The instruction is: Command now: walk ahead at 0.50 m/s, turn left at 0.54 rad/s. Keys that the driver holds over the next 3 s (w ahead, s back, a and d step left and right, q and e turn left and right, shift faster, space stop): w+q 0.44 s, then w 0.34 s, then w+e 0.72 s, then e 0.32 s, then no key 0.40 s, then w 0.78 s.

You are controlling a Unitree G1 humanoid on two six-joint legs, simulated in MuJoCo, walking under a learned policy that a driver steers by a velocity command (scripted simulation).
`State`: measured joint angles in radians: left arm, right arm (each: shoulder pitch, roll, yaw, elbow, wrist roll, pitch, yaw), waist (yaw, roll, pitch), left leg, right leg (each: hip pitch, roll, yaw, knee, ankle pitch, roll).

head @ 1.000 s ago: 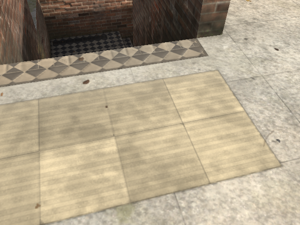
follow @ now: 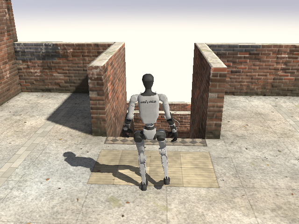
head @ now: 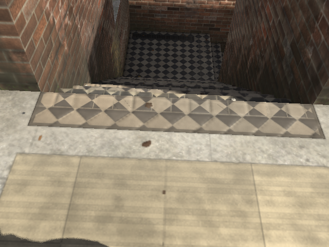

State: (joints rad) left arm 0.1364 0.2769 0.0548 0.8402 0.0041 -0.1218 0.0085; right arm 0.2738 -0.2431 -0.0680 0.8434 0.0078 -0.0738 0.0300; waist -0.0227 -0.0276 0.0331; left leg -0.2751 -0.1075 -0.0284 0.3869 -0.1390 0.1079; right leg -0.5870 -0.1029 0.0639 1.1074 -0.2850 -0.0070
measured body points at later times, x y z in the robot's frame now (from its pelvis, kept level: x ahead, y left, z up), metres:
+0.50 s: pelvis +0.28 -0.04 +0.00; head +0.31 -0.04 +0.45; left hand +0.31 +0.25 -0.11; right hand +0.47 -0.28 -0.11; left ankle +0.22 +0.09 -0.65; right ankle +0.33 -0.14 -0.74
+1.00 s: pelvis +0.50 +0.10 +0.00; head +0.52 +0.13 +0.45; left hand +0.49 +0.39 -0.13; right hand +0.70 -0.11 -0.10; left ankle +0.50 +0.19 -0.74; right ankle +0.53 -0.07 -0.65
